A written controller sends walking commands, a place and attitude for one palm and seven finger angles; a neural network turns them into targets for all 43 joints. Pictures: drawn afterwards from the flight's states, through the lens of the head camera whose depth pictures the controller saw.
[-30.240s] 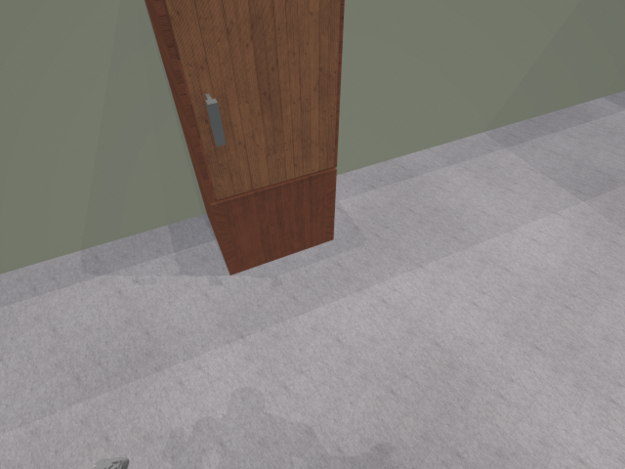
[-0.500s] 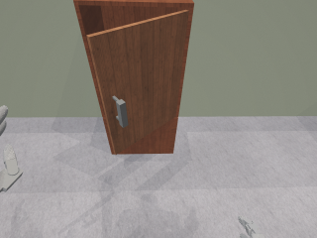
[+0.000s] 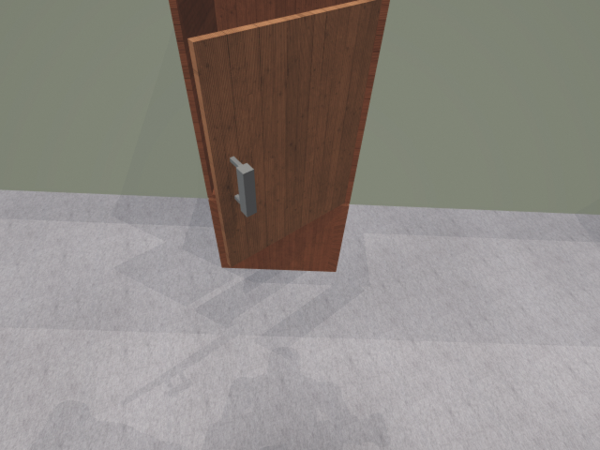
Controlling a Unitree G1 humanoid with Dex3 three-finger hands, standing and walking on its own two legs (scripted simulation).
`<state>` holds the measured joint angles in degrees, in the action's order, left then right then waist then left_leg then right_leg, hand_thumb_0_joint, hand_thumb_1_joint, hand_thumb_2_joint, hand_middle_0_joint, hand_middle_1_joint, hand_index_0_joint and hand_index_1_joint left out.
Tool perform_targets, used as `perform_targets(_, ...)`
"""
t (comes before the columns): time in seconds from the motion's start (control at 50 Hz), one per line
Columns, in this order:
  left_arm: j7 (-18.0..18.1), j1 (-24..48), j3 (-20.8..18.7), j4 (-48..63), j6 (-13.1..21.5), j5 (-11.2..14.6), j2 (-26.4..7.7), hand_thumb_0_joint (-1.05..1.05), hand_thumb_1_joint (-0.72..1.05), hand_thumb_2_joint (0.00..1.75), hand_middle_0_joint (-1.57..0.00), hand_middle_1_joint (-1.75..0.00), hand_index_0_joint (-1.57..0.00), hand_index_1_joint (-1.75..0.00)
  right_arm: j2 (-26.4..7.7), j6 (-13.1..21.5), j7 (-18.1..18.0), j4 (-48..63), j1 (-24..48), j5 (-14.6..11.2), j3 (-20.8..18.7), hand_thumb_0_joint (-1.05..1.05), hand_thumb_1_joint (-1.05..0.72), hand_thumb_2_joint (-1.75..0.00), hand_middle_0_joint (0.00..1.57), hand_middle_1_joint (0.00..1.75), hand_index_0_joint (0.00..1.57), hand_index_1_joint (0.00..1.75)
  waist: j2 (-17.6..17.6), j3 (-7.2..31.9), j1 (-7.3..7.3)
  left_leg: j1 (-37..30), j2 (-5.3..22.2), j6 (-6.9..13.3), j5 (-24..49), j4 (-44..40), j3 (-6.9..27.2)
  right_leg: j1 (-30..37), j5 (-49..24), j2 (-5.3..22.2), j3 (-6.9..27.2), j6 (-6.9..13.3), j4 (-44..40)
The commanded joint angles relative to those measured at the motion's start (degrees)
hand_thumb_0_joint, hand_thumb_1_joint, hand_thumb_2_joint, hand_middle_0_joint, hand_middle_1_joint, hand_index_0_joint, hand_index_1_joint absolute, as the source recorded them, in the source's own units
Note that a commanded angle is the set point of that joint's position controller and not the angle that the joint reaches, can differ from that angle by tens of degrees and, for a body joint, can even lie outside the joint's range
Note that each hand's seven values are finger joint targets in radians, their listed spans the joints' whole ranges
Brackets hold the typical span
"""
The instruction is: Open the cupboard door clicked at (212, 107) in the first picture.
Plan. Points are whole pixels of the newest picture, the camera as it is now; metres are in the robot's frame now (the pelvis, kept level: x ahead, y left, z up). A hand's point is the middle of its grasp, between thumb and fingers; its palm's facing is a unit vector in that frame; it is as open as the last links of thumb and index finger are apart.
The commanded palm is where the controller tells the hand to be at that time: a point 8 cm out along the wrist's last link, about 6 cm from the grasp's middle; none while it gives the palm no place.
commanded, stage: let the arm hang, fingers relaxed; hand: left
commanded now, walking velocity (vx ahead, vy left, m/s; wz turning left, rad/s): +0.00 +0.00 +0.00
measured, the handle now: (241, 185) +0.63 +0.15 -0.05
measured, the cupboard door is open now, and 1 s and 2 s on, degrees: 40 40 40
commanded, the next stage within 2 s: look to check the result in 0.78 s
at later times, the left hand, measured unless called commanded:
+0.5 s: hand out of the picture +0.02 +0.22 -0.16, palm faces +0.02 -0.95 -0.30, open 7.4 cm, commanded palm none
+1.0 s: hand out of the picture +0.09 +0.22 -0.15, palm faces -0.01 -0.95 -0.30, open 7.4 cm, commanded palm none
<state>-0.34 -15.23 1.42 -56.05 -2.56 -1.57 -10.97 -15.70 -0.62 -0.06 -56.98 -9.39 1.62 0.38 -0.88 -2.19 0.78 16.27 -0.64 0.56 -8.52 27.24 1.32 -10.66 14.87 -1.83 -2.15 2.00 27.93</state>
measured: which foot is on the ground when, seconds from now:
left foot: down 0.00-1.00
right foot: down 0.00-1.00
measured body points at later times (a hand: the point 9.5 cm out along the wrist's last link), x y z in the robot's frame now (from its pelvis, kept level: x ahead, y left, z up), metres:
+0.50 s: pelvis +0.01 +0.00 +0.00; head +0.01 -0.01 +0.45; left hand +0.02 +0.27 -0.14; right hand +0.03 -0.25 -0.16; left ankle +0.07 +0.11 -0.74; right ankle +0.01 -0.10 -0.74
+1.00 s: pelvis +0.03 -0.01 +0.01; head +0.04 -0.02 +0.46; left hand +0.09 +0.27 -0.13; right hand +0.09 -0.29 -0.14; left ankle +0.07 +0.11 -0.74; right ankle +0.01 -0.10 -0.74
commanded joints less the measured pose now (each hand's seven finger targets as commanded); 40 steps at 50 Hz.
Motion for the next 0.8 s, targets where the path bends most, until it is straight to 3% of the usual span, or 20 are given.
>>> perform_targets(0.0,0.9,0.9,-4.0,-0.9,3.2,0.7,-12.4,0.0,0.9,0.9,-0.2,-0.3,-0.2,-0.3,-6.6,0.7,-1.0,0.1,0.8,-0.2,-2.0,0.0,-0.9,-0.9,0.2,0.3,0.2,0.3,9.3,0.3,-0.6,-2.6,4.7,1.3,-9.9,-9.0,6.9,-3.2,7.3,6.8,8.6,2.0,-11.3)
perform_targets(0.06,0.9,-0.5,-4.0,-4.3,3.1,0.8,-11.6,0.0,0.9,0.9,-0.2,-0.3,-0.2,-0.3,-6.4,0.5,-1.4,-2.1,-1.8,-0.4,-2.3,0.0,-0.9,-0.9,0.2,0.3,0.2,0.3,5.8,0.7,-0.43,-3.6,5.0,1.5,-10.6,-9.0,7.1,-3.5,8.8,6.9,7.8,2.2,-12.2)
perform_targets(0.14,1.1,-1.7,-3.9,-6.9,2.9,0.8,-10.9,0.0,0.9,0.9,-0.2,-0.3,-0.2,-0.3,-6.3,0.1,-1.7,-3.8,-4.0,-0.4,-2.8,0.0,-0.9,-0.9,0.2,0.3,0.2,0.3,3.1,-1.7,-0.48,-3.1,5.2,1.8,-11.7,-8.9,7.2,-5.3,11.0,6.7,7.2,2.4,-12.7)
perform_targets(0.26,1.4,-1.4,-3.9,-8.2,2.9,1.0,-11.5,0.0,0.9,0.9,-0.2,-0.3,-0.2,-0.3,-5.7,0.2,-1.7,-5.6,-5.5,-0.4,-2.9,0.0,-0.9,-0.9,0.2,0.3,0.2,0.3,0.4,-2.2,-0.36,-4.3,4.9,1.9,-7.4,-7.6,6.2,-5.7,10.2,7.5,7.2,2.7,-12.8)
perform_targets(0.42,1.6,1.2,-4.1,-7.4,3.1,0.9,-12.5,0.0,0.9,0.9,-0.2,-0.3,-0.2,-0.3,-6.0,0.5,-1.4,-6.3,-3.9,-0.3,-2.9,0.0,-0.9,-0.9,0.2,0.3,0.2,0.3,0.6,-3.3,-0.64,-3.6,5.4,1.9,-5.7,-9.4,6.9,-4.1,7.4,7.3,6.9,2.3,-11.5)
perform_targets(0.56,1.7,4.1,-4.4,-6.3,3.8,0.9,-13.4,0.0,0.9,0.9,-0.2,-0.3,-0.2,-0.3,-6.7,1.3,-1.2,-5.9,-1.0,-0.3,-2.8,0.0,-0.9,-0.9,0.2,0.3,0.2,0.3,1.3,-0.3,-0.85,-5.9,5.8,1.7,2.4,-9.1,6.3,-0.6,-0.8,7.9,6.7,1.7,-11.0)
perform_targets(0.64,1.7,5.7,-4.5,-5.5,4.1,0.8,-14.2,0.0,0.9,0.9,-0.2,-0.3,-0.2,-0.3,-7.6,1.4,-1.1,-5.6,0.4,-0.4,-2.9,0.0,-0.9,-0.9,0.2,0.3,0.2,0.3,0.3,0.0,-0.72,-7.0,6.0,1.5,4.7,-9.1,6.1,0.2,-3.5,8.0,6.8,1.5,-11.8)
perform_targets(0.78,1.7,8.1,-4.5,-5.0,4.5,0.9,-15.1,0.0,0.9,0.9,-0.2,-0.3,-0.2,-0.3,-9.2,1.6,-1.2,-5.4,2.2,-0.4,-2.8,0.0,-0.9,-0.9,0.2,0.3,0.2,0.3,1.5,2.1,-0.4,-8.9,6.5,1.0,7.9,-9.2,5.4,2.8,-9.1,8.6,7.0,1.2,-12.3)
